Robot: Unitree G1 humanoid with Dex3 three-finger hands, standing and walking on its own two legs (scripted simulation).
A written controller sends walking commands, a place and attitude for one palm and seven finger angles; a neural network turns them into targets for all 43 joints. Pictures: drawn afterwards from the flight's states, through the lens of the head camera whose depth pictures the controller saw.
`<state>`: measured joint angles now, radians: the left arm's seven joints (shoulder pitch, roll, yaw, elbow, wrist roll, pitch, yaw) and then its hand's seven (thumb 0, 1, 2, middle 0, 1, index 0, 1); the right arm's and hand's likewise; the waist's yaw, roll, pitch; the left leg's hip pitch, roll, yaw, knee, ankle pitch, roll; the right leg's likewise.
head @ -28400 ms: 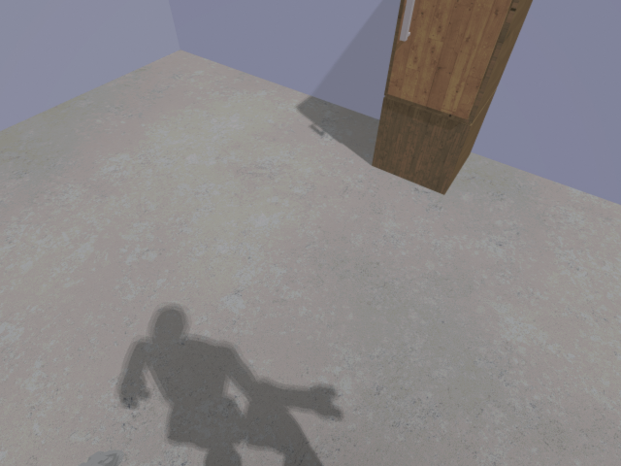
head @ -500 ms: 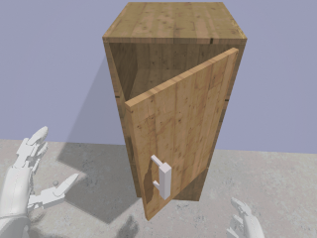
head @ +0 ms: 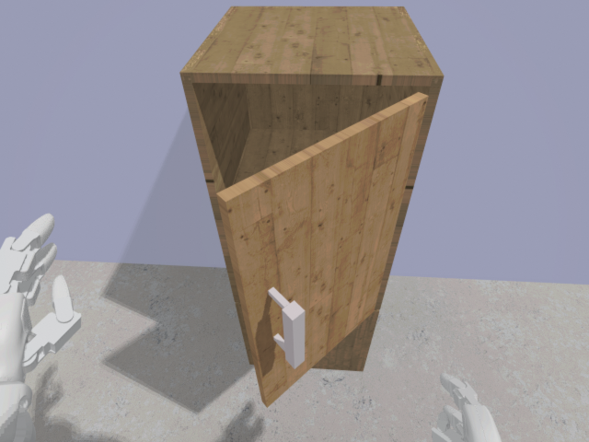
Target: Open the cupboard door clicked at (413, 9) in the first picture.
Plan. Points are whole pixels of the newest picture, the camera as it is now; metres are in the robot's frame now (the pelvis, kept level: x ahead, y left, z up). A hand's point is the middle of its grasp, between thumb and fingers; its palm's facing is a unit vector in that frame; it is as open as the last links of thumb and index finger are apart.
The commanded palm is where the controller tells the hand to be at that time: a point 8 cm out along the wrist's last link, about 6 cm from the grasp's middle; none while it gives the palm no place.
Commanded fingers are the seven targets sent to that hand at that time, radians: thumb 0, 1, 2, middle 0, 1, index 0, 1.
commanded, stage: draw the hand back to the body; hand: left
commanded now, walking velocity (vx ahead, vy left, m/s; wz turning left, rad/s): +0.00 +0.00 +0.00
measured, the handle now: (285, 328) +0.29 +0.06 -0.02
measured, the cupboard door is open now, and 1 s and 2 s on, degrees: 45 45 45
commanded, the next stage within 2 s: step back with the hand held close in 0.06 s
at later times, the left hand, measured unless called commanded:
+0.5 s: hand (78, 328) +0.18 +0.25 +0.14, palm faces +0.34 -0.80 -0.50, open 7.4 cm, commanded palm +0.12 +0.30 +0.17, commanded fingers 0.00 0.90 0.90 -0.20 -0.30 -0.20 -0.30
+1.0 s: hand out of the picture +0.09 +0.29 +0.16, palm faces +0.47 -0.74 -0.48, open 7.4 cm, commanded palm +0.03 +0.32 +0.17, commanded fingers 0.00 0.90 0.90 -0.20 -0.30 -0.20 -0.30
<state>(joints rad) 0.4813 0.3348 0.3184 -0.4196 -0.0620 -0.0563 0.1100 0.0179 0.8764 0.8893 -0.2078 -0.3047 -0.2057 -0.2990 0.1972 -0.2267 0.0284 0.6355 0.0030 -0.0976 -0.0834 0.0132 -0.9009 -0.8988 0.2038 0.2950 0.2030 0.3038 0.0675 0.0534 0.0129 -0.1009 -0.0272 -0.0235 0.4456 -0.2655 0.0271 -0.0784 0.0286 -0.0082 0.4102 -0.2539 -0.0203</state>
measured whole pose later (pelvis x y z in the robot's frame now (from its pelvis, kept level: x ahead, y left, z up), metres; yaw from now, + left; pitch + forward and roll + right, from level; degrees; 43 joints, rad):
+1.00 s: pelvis -0.10 +0.02 -0.02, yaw +2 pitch -2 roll -1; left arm 0.52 0.39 0.46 -0.54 0.01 -0.22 0.14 0.02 0.89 0.90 -0.21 -0.31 -0.21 -0.30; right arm 0.22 -0.20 0.00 0.57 0.00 -0.07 -0.07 0.01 -0.90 -0.90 0.21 0.30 0.21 0.30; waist 0.00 -0.01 0.06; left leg -0.43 -0.03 0.00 0.68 -0.27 0.06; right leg -0.38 0.03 0.03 0.62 -0.21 0.01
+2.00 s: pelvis -0.24 +0.04 -0.01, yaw -2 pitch +0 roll +0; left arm 0.49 0.37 0.41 -0.45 -0.02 -0.20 0.17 0.02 0.89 0.90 -0.21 -0.31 -0.21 -0.30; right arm 0.29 -0.24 -0.03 0.72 0.00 -0.14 -0.09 0.01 -0.90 -0.90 0.20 0.29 0.20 0.30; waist -0.01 -0.05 -0.02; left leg -0.29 0.01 0.03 0.57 -0.29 0.00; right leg -0.19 -0.02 -0.02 0.57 -0.35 0.01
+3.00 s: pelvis -0.29 +0.05 +0.00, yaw -1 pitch -1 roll -1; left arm 0.29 0.18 -0.01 1.06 0.02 0.04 0.01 0.02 0.96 0.89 -0.20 -0.30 -0.20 -0.30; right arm 0.22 -0.23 0.00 1.06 -0.03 0.03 0.00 0.01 -0.91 -0.90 0.20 0.29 0.20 0.30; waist -0.01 -0.02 0.07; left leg -0.31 0.01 0.00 0.47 -0.15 0.00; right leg -0.19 -0.02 -0.05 0.48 -0.27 0.01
